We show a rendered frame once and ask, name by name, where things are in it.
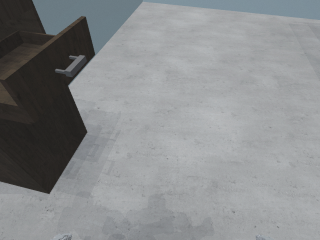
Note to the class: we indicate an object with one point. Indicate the cabinet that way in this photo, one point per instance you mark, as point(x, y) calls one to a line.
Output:
point(34, 156)

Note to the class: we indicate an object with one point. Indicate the handle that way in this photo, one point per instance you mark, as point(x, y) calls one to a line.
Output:
point(74, 67)

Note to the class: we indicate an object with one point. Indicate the drawer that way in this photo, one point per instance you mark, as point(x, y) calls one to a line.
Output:
point(28, 81)

